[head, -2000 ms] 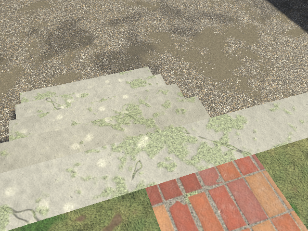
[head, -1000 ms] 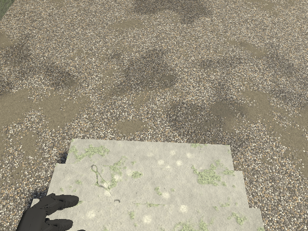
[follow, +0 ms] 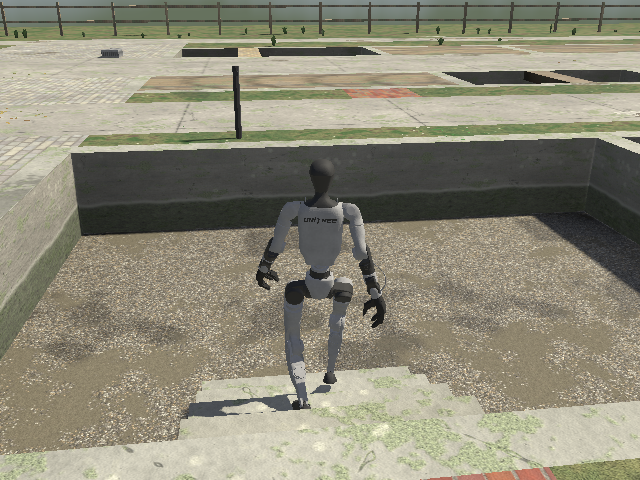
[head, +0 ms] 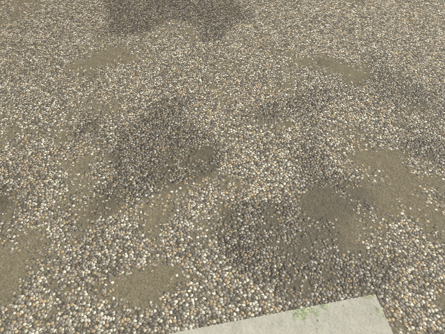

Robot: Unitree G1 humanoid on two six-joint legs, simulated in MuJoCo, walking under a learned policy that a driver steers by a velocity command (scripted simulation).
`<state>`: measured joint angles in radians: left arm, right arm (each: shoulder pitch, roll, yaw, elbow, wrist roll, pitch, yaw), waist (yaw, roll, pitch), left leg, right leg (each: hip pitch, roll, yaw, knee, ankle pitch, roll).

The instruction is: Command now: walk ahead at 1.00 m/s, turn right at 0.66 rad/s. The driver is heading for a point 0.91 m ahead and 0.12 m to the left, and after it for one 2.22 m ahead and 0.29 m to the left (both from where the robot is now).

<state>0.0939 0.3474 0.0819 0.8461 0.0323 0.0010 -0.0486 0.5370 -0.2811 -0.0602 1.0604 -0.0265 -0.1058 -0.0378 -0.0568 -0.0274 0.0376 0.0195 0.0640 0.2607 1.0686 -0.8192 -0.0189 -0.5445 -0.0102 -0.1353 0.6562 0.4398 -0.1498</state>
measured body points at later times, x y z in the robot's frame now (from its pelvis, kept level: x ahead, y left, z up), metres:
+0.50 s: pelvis +0.43 +0.03 -0.24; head +0.42 +0.04 +0.21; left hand +0.39 +0.28 -0.39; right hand +0.50 -0.24 -0.36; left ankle +0.49 +0.06 -0.97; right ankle +0.20 -0.05 -0.68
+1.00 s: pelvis +0.91 +0.06 -0.43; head +0.92 +0.07 +0.02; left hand +0.91 +0.35 -0.55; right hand +1.00 -0.19 -0.57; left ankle +0.66 +0.10 -0.89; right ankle +0.97 -0.01 -1.15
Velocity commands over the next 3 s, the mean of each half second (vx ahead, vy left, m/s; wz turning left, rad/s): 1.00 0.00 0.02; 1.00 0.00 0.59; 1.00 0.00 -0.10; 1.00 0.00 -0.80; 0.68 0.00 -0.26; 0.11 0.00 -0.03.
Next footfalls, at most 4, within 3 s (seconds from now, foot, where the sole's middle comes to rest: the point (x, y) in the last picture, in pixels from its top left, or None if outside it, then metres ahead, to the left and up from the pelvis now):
0.04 right None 0.16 -0.03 -0.83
0.46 left None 0.53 0.07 -1.01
0.92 right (220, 258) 1.01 0.00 -1.19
1.30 left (156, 208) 1.30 0.30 -1.19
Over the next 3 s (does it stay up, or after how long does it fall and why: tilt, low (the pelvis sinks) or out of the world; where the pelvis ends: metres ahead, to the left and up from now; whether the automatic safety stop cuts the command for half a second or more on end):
stays up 2.31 0.29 -0.41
